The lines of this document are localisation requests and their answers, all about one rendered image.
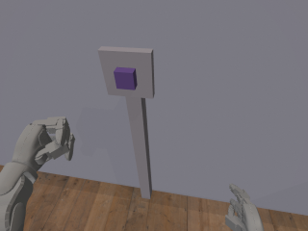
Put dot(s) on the robot left forearm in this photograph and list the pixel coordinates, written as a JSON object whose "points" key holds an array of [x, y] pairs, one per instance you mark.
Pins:
{"points": [[16, 186]]}

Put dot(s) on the left robot hand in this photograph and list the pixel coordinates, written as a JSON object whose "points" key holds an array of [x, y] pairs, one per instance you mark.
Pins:
{"points": [[35, 147]]}

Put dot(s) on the right robot hand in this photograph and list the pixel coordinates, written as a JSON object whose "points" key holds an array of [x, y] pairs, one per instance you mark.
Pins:
{"points": [[248, 217]]}

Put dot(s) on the panel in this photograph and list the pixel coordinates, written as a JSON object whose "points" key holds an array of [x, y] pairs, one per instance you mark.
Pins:
{"points": [[142, 59]]}

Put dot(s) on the button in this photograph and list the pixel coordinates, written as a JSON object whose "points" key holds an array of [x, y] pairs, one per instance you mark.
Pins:
{"points": [[125, 78]]}

